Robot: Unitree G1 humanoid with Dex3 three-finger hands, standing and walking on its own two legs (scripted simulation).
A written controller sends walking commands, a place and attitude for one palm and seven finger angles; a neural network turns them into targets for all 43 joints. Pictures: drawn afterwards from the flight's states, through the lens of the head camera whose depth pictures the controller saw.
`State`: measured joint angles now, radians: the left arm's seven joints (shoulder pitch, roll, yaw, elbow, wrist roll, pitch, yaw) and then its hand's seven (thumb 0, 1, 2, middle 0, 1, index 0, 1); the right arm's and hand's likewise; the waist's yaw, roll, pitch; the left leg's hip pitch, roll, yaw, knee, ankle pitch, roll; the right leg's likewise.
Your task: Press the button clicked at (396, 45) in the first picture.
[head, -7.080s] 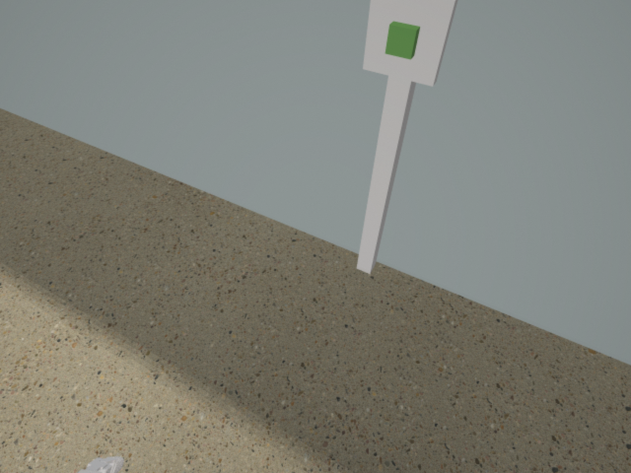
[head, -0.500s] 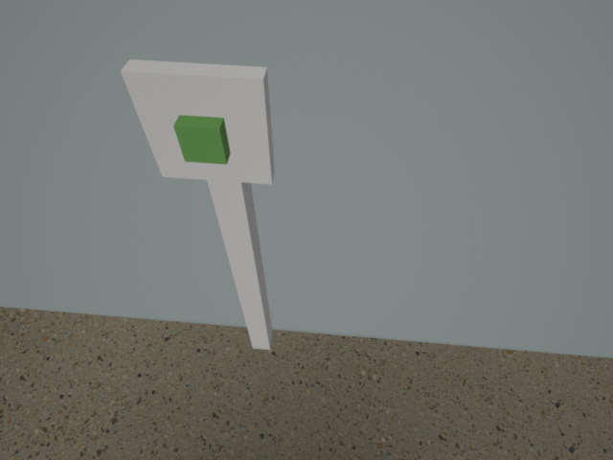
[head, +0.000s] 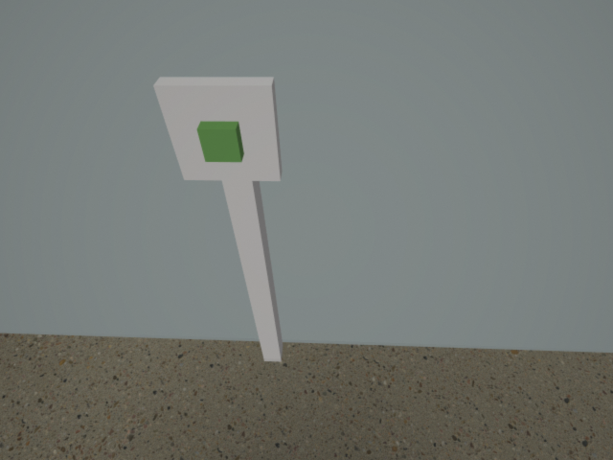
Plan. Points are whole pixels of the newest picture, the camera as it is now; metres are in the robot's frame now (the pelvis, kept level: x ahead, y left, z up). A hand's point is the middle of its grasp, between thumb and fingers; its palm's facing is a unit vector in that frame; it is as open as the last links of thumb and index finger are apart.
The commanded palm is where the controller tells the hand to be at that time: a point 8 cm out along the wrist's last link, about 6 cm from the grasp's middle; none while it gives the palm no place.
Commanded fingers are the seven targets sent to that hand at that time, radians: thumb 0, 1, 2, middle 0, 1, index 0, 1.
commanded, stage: come to a stop and stand still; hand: left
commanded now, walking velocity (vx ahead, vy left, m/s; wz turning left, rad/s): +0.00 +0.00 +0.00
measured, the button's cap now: (222, 140) +0.56 +0.17 +0.14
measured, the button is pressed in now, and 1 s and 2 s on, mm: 0 0 0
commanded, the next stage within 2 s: look again from close up in 0.24 s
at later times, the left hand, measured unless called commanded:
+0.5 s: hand out of the picture -0.01 +0.16 -0.17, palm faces +0.02 -0.98 -0.18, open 7.4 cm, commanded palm none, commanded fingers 0.00 0.90 0.90 -0.20 -0.30 -0.20 -0.30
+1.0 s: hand out of the picture +0.07 +0.17 -0.16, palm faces +0.10 -0.97 -0.21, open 7.4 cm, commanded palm +0.13 +0.21 -0.06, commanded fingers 0.00 0.90 0.90 -0.28 -0.39 -0.28 -0.39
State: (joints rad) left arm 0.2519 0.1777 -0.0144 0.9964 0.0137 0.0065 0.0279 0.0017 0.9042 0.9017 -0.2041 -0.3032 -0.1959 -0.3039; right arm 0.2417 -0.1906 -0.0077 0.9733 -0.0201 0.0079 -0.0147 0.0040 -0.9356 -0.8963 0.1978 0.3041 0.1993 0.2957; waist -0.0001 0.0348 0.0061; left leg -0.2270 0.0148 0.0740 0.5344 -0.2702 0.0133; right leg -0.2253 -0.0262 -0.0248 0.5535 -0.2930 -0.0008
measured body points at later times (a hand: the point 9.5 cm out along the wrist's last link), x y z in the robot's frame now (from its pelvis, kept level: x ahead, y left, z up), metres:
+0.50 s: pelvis +0.01 +0.00 +0.00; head +0.03 -0.01 +0.45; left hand -0.01 +0.21 -0.15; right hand -0.02 -0.22 -0.16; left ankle +0.01 +0.11 -0.73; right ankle +0.01 -0.12 -0.73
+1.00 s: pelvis +0.04 -0.02 +0.00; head +0.06 -0.02 +0.45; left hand +0.06 +0.22 -0.14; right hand +0.07 -0.25 -0.15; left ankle +0.01 +0.11 -0.73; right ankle +0.01 -0.12 -0.73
